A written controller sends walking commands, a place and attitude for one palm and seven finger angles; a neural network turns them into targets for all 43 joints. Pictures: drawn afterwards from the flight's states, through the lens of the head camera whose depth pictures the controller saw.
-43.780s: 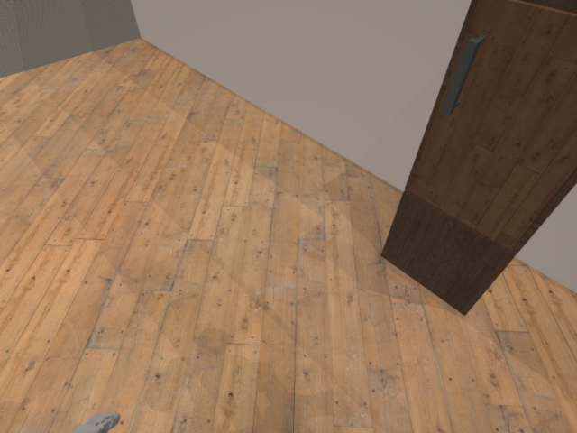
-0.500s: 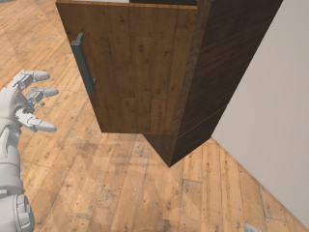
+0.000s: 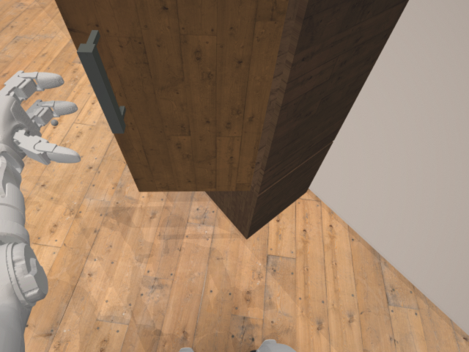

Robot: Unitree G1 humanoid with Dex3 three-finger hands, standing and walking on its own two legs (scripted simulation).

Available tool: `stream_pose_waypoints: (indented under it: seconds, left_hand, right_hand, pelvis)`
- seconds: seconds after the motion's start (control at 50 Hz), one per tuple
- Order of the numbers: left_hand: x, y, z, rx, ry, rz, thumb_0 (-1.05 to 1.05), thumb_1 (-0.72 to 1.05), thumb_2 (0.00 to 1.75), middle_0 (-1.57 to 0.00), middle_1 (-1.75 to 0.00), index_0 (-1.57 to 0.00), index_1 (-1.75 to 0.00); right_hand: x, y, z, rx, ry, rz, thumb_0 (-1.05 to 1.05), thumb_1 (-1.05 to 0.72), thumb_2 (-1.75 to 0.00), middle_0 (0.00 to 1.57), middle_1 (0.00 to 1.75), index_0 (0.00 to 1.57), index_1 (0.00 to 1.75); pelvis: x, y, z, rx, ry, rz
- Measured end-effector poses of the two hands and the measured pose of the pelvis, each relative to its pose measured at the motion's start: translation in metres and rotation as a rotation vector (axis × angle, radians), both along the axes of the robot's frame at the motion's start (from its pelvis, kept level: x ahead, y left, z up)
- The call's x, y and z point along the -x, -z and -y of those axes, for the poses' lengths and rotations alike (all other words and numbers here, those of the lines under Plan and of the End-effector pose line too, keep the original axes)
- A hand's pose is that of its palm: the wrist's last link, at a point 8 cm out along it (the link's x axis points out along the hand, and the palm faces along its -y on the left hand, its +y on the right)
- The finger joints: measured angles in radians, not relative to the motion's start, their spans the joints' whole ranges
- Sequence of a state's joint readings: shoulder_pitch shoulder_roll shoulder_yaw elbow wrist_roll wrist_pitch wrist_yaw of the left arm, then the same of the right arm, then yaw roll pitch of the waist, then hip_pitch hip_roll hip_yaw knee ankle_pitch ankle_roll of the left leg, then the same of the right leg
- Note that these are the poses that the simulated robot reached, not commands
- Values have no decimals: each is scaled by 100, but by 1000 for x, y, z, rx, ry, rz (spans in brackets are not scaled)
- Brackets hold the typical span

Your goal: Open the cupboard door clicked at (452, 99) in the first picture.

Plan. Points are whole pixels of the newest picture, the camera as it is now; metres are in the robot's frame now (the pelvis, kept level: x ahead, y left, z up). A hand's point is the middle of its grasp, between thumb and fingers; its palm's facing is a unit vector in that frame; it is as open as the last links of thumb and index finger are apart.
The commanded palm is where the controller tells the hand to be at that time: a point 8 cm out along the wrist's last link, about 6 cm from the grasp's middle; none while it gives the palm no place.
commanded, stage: move the hooked fingers beside the handle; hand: left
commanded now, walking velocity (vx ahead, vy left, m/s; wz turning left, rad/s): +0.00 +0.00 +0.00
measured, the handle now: (107, 86) +0.55 +0.22 +0.11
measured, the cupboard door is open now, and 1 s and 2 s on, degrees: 53 53 53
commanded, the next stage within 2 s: slide the fingers in behind the handle in 1.72 s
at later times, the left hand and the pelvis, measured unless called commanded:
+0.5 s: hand (62, 93) +0.52 +0.28 +0.12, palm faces +0.01 -1.00 +0.00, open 13.9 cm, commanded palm +0.49 +0.34 +0.11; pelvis +0.01 +0.00 -0.01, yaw -2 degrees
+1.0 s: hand (58, 105) +0.50 +0.29 +0.12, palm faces +0.01 -1.00 +0.01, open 13.9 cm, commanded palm +0.48 +0.33 +0.11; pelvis +0.01 +0.01 -0.01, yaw +0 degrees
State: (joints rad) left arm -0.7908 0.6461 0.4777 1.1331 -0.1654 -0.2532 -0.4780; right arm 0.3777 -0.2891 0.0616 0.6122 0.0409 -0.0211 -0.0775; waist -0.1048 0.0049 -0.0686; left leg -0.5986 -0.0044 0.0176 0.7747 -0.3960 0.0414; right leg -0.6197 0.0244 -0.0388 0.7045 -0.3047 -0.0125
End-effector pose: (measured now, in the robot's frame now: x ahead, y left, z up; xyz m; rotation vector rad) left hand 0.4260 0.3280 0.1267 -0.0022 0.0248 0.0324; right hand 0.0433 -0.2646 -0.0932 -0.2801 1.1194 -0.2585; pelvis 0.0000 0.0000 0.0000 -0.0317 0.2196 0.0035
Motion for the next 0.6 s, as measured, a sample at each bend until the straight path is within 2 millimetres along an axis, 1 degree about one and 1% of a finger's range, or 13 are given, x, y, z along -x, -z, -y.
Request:
stream_pose_waypoints:
  seconds: [0.12,0.24,0.34,0.42,0.5,0.6]
  left_hand:
    - [-13,-3,-6,0,6,10,-1,-50,30,-30,-120,-30,-120]
    - [-34,1,-5,-8,29,-24,-1,-50,30,-30,-120,-30,-120]
    - [-54,1,-2,8,32,-5,-1,-50,30,-30,-120,-30,-120]
    - [-68,-1,-4,18,22,3,-2,-50,30,-30,-120,-30,-120]
    - [-72,2,-11,-1,19,-25,-1,-50,30,-30,-120,-30,-120]
    - [-65,10,-20,-2,13,-30,-1,-49,30,-30,-120,-30,-120]
  right_hand:
    - [26,1,10,29,34,-93,1,-90,-90,21,30,21,30]
    - [49,-1,16,61,61,-175,1,-90,-90,21,30,21,30]
    - [64,-3,16,73,87,-228,1,-90,-90,21,30,20,30]
    - [72,-5,12,70,117,-254,1,-90,-90,21,30,20,30]
    - [76,-4,4,50,137,-278,1,-90,-90,21,30,20,30]
    - [73,-1,-6,17,135,-302,1,-90,-90,21,30,20,30]
  pelvis:
    - [2,3,2,5,-1,-27]
    - [4,6,3,12,-6,-64]
    - [3,9,2,16,2,-96]
    - [-1,10,1,20,13,-116]
    - [-6,11,-2,22,24,-128]
    - [-13,10,-5,24,30,-130]
